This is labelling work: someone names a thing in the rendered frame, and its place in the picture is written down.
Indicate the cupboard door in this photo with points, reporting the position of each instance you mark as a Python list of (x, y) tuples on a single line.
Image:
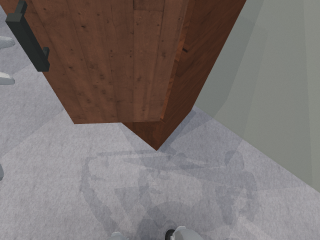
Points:
[(110, 60)]

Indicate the handle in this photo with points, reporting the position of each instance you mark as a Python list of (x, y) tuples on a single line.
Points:
[(26, 38)]

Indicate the right robot foot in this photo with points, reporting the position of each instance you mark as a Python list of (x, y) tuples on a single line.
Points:
[(169, 233)]

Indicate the robot right thigh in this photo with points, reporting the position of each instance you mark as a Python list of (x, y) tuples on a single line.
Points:
[(185, 234)]

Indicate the robot left hand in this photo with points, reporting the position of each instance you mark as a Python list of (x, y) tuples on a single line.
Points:
[(6, 42)]

